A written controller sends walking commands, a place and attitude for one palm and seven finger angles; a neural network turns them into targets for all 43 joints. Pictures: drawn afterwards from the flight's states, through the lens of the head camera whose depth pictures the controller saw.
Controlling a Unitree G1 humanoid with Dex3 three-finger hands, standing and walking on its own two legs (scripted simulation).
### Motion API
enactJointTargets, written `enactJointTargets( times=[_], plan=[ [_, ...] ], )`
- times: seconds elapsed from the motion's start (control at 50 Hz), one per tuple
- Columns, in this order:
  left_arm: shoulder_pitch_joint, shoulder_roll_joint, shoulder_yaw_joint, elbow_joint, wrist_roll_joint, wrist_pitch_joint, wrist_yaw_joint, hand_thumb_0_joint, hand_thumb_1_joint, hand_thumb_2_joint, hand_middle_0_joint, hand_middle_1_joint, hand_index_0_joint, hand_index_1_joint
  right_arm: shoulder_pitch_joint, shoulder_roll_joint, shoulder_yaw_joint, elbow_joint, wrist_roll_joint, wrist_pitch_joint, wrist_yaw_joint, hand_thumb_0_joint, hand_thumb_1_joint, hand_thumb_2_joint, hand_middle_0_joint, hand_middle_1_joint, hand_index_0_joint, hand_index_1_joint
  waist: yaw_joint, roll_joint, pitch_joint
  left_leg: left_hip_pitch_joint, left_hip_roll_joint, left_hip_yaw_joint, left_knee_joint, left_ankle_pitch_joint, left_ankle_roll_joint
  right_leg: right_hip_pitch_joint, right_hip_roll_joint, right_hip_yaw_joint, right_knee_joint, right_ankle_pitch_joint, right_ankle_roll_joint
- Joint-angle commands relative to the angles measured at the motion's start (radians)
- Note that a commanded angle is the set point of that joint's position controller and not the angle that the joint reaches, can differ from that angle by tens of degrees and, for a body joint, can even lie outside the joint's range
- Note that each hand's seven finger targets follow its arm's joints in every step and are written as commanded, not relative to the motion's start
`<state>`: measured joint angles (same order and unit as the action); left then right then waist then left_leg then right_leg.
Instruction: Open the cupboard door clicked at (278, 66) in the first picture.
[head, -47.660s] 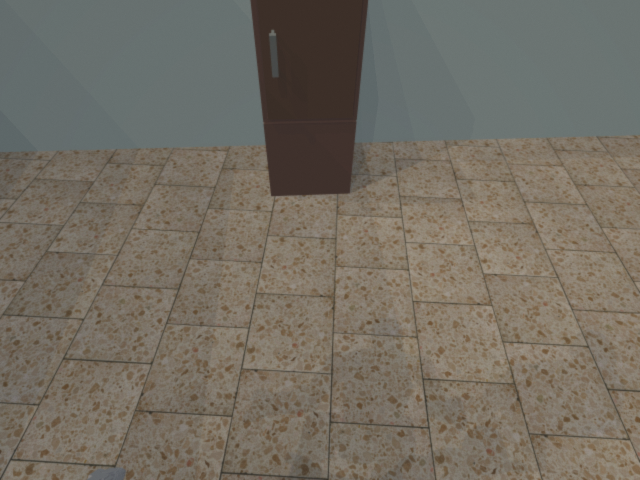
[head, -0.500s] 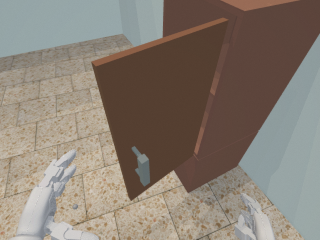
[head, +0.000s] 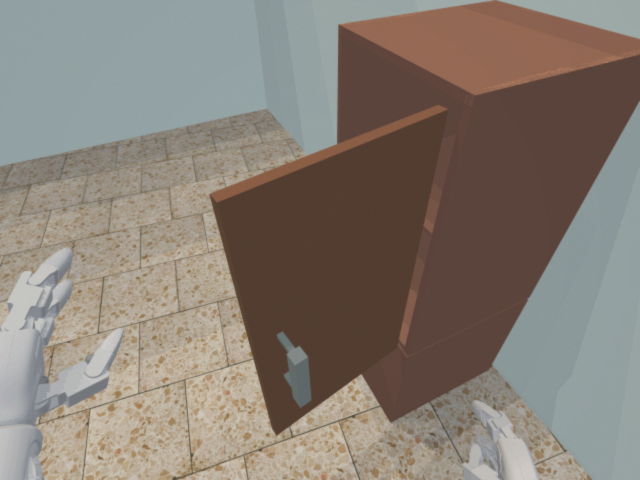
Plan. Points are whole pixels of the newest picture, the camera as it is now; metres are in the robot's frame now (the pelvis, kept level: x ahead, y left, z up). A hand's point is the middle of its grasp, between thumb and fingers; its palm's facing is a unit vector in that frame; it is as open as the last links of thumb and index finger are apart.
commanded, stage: draw the hand back to the body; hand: left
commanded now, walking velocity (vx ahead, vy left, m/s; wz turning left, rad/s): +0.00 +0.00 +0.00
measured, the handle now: (292, 369) +0.31 +0.09 -0.08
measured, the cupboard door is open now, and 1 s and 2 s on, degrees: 100 100 100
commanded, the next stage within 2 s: step back with the hand held close in 0.46 s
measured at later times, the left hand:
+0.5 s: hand (82, 353) +0.18 +0.24 +0.17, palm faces +0.45 -0.80 -0.39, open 7.5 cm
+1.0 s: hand (60, 371) +0.16 +0.26 +0.16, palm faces +0.34 -0.79 -0.52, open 7.4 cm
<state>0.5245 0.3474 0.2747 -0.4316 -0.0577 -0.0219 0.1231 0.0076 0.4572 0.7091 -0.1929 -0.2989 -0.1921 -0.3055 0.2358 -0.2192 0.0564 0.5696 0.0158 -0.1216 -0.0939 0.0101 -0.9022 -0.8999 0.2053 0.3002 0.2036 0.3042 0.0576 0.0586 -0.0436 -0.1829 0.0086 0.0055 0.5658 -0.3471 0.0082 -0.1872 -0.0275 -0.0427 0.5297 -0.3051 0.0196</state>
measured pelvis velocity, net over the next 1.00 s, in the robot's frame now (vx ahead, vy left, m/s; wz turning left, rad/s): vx -0.05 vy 0.00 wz -0.03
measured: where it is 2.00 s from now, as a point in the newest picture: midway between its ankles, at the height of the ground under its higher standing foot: outside the picture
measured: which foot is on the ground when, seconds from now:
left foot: down 0.00-1.00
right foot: down 0.00-1.00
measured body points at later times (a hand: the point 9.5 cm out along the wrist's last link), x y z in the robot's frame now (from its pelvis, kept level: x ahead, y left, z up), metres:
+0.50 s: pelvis -0.01 -0.02 +0.01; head -0.04 -0.04 +0.46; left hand +0.15 +0.28 +0.19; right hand +0.17 -0.24 -0.07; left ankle -0.03 +0.11 -0.73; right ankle -0.01 -0.13 -0.73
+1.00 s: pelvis -0.05 +0.00 +0.01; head -0.03 +0.00 +0.46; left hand +0.14 +0.30 +0.19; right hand +0.12 -0.25 -0.07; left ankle -0.02 +0.11 -0.73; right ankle -0.01 -0.13 -0.73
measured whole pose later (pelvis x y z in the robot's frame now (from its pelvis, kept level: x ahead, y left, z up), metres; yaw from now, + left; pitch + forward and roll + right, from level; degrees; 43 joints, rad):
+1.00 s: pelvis -0.05 +0.00 +0.01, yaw -2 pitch +0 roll -1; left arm 0.56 0.42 0.40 -0.47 -0.04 -0.16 0.13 0.02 0.89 0.90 -0.21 -0.30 -0.21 -0.31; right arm 0.17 -0.23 -0.01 0.56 0.01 -0.01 -0.09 0.01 -0.90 -0.90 0.20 0.30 0.20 0.30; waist 0.00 0.02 0.05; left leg -0.25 0.01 0.04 0.47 -0.21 0.02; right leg -0.26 -0.02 -0.01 0.42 -0.15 0.03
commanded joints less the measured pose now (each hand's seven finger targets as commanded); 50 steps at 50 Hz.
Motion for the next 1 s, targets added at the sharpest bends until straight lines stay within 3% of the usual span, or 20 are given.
enactJointTargets(
  times=[0.0, 0.06, 0.12, 0.18, 0.32, 0.36, 0.38, 0.48, 0.54, 0.56, 0.58, 0.6, 0.66, 0.72, 0.8, 0.9, 0.92, 0.98],
  plan=[
    [-0.134, 0.184, 0.17, -0.224, -0.002, -0.085, 0.019, 0.0, 0.795, 0.855, -0.196, -0.3, -0.196, -0.3, -0.138, -0.103, -0.053, -0.148, -0.006, -0.057, -0.007, 0.0, -0.9, -0.9, 0.2, 0.3, 0.2, 0.3, 0.008, 0.029, -0.021, 0.007, 0.014, 0.004, -0.144, 0.314, -0.002, 0.075, 0.024, -0.01, -0.102, 0.253, -0.037],
    [-0.167, 0.205, 0.208, -0.225, -0.007, -0.1, 0.022, 0.0, 0.9, 0.9, -0.2, -0.3, -0.2, -0.3, -0.147, -0.103, -0.055, -0.132, -0.01, -0.065, -0.005, 0.0, -0.9, -0.9, 0.2, 0.3, 0.2, 0.3, 0.013, 0.02, -0.025, 0.026, 0.013, 0.006, -0.159, 0.323, -0.001, 0.099, 0.024, -0.009, -0.119, 0.27, -0.038],
    [-0.118, 0.131, 0.15, -0.147, -0.009, -0.097, 0.006, 0.0, 0.9, 0.9, -0.2, -0.3, -0.2, -0.3, -0.149, -0.105, -0.061, -0.119, -0.009, -0.059, 0.006, 0.0, -0.9, -0.9, 0.2, 0.3, 0.2, 0.3, 0.008, 0.007, 0.024, 0.029, 0.016, 0.011, -0.174, 0.335, -0.001, 0.092, 0.024, -0.011, -0.137, 0.271, -0.036],
    [-0.135, 0.15, 0.158, -0.16, -0.007, -0.101, 0.003, 0.0, 0.9, 0.9, -0.2, -0.3, -0.2, -0.3, -0.156, -0.11, -0.07, -0.12, -0.012, -0.049, 0.008, 0.0, -0.9, -0.9, 0.2, 0.3, 0.2, 0.3, 0.008, -0.021, 0.011, 0.044, 0.014, 0.015, -0.187, 0.303, 0.003, 0.096, 0.027, -0.006, -0.152, 0.252, -0.03],
    [-0.161, 0.196, 0.194, -0.196, -0.001, -0.116, 0.013, 0.0, 0.9, 0.9, -0.2, -0.3, -0.2, -0.3, -0.175, -0.103, -0.069, -0.107, -0.016, -0.059, -0.002, 0.0, -0.9, -0.9, 0.2, 0.3, 0.2, 0.3, 0.016, 0.008, -0.006, 0.065, 0.003, 0.023, -0.193, 0.278, 0.006, 0.118, 0.025, 0.007, -0.184, 0.239, -0.033],
    [-0.157, 0.183, 0.184, -0.196, -0.002, -0.119, 0.014, 0.0, 0.9, 0.9, -0.2, -0.3, -0.2, -0.3, -0.175, -0.099, -0.071, -0.103, -0.015, -0.065, -0.004, 0.0, -0.9, -0.9, 0.2, 0.3, 0.2, 0.3, 0.013, 0.027, 0.0, 0.079, 0.003, 0.029, -0.195, 0.274, 0.008, 0.107, 0.024, 0.01, -0.191, 0.236, -0.03],
    [-0.158, 0.178, 0.182, -0.184, -0.003, -0.119, 0.014, 0.0, 0.9, 0.9, -0.2, -0.3, -0.2, -0.3, -0.176, -0.098, -0.07, -0.1, -0.017, -0.067, -0.004, 0.0, -0.9, -0.9, 0.2, 0.3, 0.2, 0.3, 0.012, 0.0, 0.013, 0.075, 0.003, 0.027, -0.198, 0.265, 0.008, 0.101, 0.026, 0.006, -0.197, 0.225, -0.028],
    [-0.157, 0.165, 0.171, -0.162, -0.002, -0.124, 0.011, 0.0, 0.9, 0.9, -0.2, -0.3, -0.2, -0.3, -0.181, -0.101, -0.076, -0.092, -0.017, -0.072, -0.004, 0.0, -0.9, -0.9, 0.2, 0.3, 0.2, 0.3, 0.011, -0.022, 0.029, 0.086, 0.003, 0.031, -0.205, 0.253, 0.012, 0.093, 0.027, 0.012, -0.217, 0.203, -0.024],
    [-0.168, 0.159, 0.161, -0.154, 0.0, -0.125, 0.01, 0.0, 0.9, 0.9, -0.2, -0.3, -0.2, -0.3, -0.185, -0.1, -0.075, -0.089, -0.016, -0.073, -0.004, 0.0, -0.9, -0.9, 0.2, 0.3, 0.2, 0.3, 0.009, 0.007, 0.049, 0.089, 0.002, 0.03, -0.215, 0.227, 0.01, 0.08, 0.027, 0.015, -0.23, 0.167, -0.025],
    [-0.225, 0.192, 0.187, -0.168, 0.001, -0.13, 0.015, 0.0, 0.9, 0.9, -0.2, -0.3, -0.2, -0.3, -0.185, -0.102, -0.075, -0.082, -0.018, -0.075, -0.006, 0.0, -0.9, -0.9, 0.2, 0.3, 0.2, 0.3, 0.009, 0.005, 0.029, 0.093, 0.001, 0.028, -0.217, 0.227, 0.01, 0.089, 0.027, 0.014, -0.23, 0.167, -0.025],
    [-0.297, 0.284, 0.289, -0.194, 0.013, -0.167, 0.02, 0.0, 0.9, 0.9, -0.2, -0.3, -0.2, -0.3, -0.166, -0.127, -0.077, -0.117, -0.012, -0.048, -0.003, 0.0, -0.9, -0.9, 0.2, 0.3, 0.2, 0.3, -0.038, -0.053, 0.113, 0.007, 0.01, 0.013, -0.178, 0.163, 0.023, -0.016, -0.012, 0.105, -0.292, 0.184, -0.021],
    [-0.19, 0.226, 0.25, -0.111, 0.014, -0.172, 0.01, 0.0, 0.9, 0.9, -0.2, -0.3, -0.2, -0.3, -0.168, -0.119, -0.081, -0.096, -0.018, -0.027, -0.001, 0.0, -0.9, -0.9, 0.2, 0.3, 0.2, 0.3, -0.042, -0.085, 0.087, 0.025, 0.005, 0.006, -0.154, 0.165, 0.026, -0.024, -0.032, 0.109, -0.306, 0.183, -0.025],
    [-0.086, 0.189, 0.217, -0.122, 0.017, -0.189, 0.004, 0.0, 0.9, 0.9, -0.2, -0.3, -0.2, -0.3, -0.167, -0.127, -0.089, -0.112, -0.023, 0.005, 0.005, 0.0, -0.9, -0.9, 0.2, 0.3, 0.2, 0.3, -0.045, -0.038, 0.022, 0.026, 0.011, 0.01, -0.163, 0.232, 0.018, 0.006, -0.036, 0.086, -0.269, 0.264, -0.027],
    [-0.039, 0.206, 0.233, -0.174, 0.016, -0.196, 0.012, 0.0, 0.9, 0.9, -0.2, -0.3, -0.2, -0.3, -0.168, -0.133, -0.096, -0.129, -0.022, 0.025, 0.003, 0.0, -0.9, -0.9, 0.2, 0.3, 0.2, 0.3, -0.045, 0.005, -0.061, 0.022, 0.026, 0.004, -0.185, 0.363, 0.012, 0.076, -0.022, 0.044, -0.193, 0.394, -0.019],
    [0.008, 0.234, 0.264, -0.222, 0.011, -0.194, 0.023, 0.0, 0.9, 0.9, -0.2, -0.3, -0.2, -0.3, -0.161, -0.128, -0.109, -0.158, -0.015, 0.052, -0.001, 0.0, -0.9, -0.9, 0.2, 0.3, 0.2, 0.3, -0.046, -0.042, -0.132, 0.011, 0.04, 0.008, -0.167, 0.471, 0.006, 0.119, -0.011, 0.035, -0.129, 0.522, -0.009],
    [0.032, 0.243, 0.278, -0.237, 0.011, -0.193, 0.036, 0.0, 0.9, 0.9, -0.2, -0.3, -0.2, -0.3, -0.162, -0.128, -0.114, -0.17, -0.01, 0.066, -0.005, 0.0, -0.9, -0.9, 0.2, 0.3, 0.2, 0.3, -0.048, -0.029, -0.113, -0.073, 0.048, 0.0, -0.176, 0.388, 0.009, 0.115, -0.003, 0.042, -0.101, 0.467, -0.004],
    [0.028, 0.247, 0.279, -0.244, 0.015, -0.194, 0.038, 0.0, 0.9, 0.9, -0.2, -0.3, -0.2, -0.3, -0.165, -0.133, -0.113, -0.171, -0.012, 0.066, -0.006, 0.0, -0.9, -0.9, 0.2, 0.3, 0.2, 0.3, -0.046, 0.01, -0.101, -0.106, 0.046, -0.007, -0.187, 0.355, 0.013, 0.122, -0.003, 0.043, -0.098, 0.44, -0.006],
    [0.033, 0.241, 0.278, -0.261, 0.02, -0.202, 0.043, 0.0, 0.9, 0.9, -0.2, -0.3, -0.2, -0.3, -0.158, -0.137, -0.112, -0.176, -0.011, 0.059, -0.005, 0.0, -0.9, -0.9, 0.2, 0.3, 0.2, 0.3, -0.047, 0.028, -0.081, -0.198, 0.061, -0.026, -0.216, 0.235, 0.027, 0.142, 0.015, 0.042, -0.065, 0.364, 0.001]
  ],
)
